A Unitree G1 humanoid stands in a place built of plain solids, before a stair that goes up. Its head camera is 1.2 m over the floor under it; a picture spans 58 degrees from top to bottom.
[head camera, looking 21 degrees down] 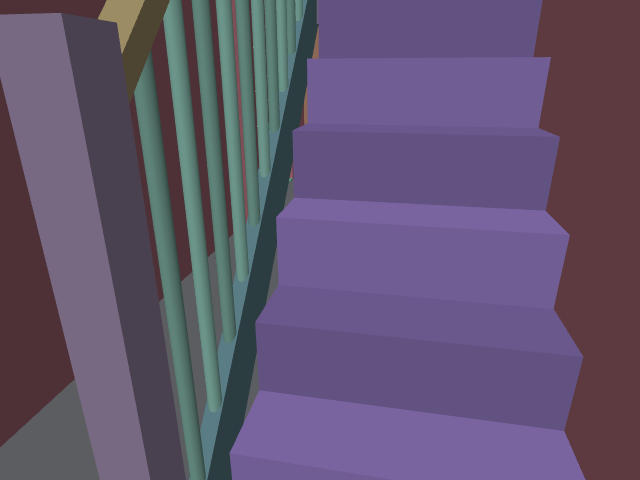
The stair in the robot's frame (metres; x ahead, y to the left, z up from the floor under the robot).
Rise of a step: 0.21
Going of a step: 0.21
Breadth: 0.75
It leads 11 degrees to the right of straight ahead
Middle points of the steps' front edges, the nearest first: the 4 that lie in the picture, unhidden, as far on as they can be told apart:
0.86 -0.21 0.62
1.07 -0.25 0.83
1.27 -0.28 1.04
1.47 -0.32 1.25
